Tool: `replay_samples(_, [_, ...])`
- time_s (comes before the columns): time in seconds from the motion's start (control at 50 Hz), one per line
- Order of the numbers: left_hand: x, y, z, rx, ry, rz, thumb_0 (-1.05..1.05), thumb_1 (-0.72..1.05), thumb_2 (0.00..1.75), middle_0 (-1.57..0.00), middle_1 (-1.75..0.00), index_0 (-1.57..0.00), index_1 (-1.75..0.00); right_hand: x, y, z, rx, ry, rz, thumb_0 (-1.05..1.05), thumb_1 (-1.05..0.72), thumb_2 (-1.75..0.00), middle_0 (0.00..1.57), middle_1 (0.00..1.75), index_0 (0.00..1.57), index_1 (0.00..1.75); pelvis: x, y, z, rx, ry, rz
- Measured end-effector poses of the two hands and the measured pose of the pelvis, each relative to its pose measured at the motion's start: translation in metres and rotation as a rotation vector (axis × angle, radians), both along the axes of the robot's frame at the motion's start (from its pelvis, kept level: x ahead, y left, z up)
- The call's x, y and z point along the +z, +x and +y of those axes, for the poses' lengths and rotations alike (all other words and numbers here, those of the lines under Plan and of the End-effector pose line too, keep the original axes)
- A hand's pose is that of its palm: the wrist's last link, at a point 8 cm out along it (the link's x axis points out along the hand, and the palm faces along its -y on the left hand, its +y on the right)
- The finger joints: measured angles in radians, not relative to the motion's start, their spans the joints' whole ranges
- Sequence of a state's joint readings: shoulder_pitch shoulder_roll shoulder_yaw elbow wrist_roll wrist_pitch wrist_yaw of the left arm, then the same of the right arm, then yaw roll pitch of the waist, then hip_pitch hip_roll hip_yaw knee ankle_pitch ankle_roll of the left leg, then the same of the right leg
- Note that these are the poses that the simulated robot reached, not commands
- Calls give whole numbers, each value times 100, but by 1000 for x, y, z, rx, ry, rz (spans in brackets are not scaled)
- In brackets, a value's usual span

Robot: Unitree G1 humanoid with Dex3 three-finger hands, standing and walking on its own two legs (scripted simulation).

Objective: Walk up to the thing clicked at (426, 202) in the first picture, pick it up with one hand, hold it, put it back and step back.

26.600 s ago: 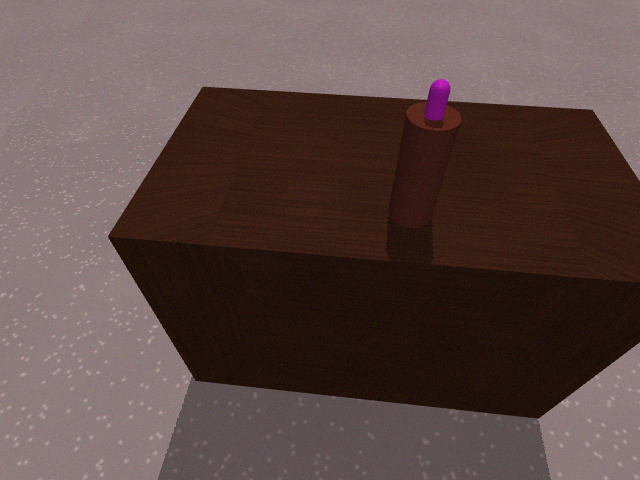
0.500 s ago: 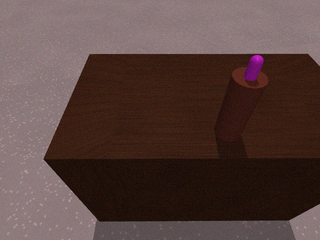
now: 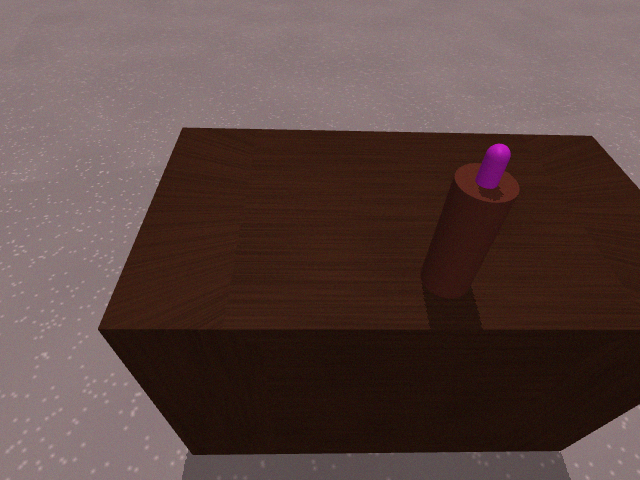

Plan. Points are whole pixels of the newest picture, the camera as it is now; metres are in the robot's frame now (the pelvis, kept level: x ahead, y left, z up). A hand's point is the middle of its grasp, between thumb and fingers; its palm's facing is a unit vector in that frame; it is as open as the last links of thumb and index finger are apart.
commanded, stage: stand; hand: right
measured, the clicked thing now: (468, 223) +0.49 -0.20 +0.06
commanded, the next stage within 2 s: step back in 1.88 s
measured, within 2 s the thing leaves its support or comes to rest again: neither
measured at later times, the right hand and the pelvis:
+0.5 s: hand out of the picture +0.06 -0.25 -0.16, palm faces -0.02 +0.94 -0.33, open 7.4 cm; pelvis +0.00 +0.00 +0.00, yaw +0 degrees
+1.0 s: hand out of the picture +0.07 -0.25 -0.15, palm faces -0.01 +0.94 -0.34, open 7.4 cm; pelvis +0.01 +0.00 +0.01, yaw +0 degrees
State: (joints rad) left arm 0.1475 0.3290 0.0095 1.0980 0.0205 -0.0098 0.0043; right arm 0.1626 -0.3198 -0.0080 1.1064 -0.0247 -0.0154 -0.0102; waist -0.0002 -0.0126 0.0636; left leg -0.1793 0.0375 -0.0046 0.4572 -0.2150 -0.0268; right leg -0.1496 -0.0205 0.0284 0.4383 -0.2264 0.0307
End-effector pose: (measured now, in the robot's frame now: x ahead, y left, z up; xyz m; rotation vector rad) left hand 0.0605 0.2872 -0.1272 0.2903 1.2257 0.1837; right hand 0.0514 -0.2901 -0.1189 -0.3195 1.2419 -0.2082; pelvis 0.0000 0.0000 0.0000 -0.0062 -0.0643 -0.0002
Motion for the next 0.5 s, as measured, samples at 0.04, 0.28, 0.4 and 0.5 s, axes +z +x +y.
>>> replay_samples(0.04, [1,-2,2,3,5,7,0,90,90,-21,-30,-21,-31,1,0,-1,0,0,1,0,-87,-89,20,30,20,30,1,-1,0,-1,1,-2])
replay_samples(0.28, [7,-15,8,14,27,41,0,91,90,-21,-30,-21,-30,-2,0,-2,-1,15,20,0,-90,-90,20,30,20,30,4,-5,-1,3,3,-2])
replay_samples(0.4, [7,-18,6,15,28,66,0,91,90,-21,-30,-21,-30,-3,-1,-4,-7,19,39,0,-90,-90,20,30,20,30,4,-2,-2,3,4,5])
replay_samples(0.5, [6,-15,3,14,23,71,0,91,90,-21,-30,-21,-30,-2,0,-6,-12,18,48,0,-90,-90,20,30,20,30,5,1,-3,1,4,7])
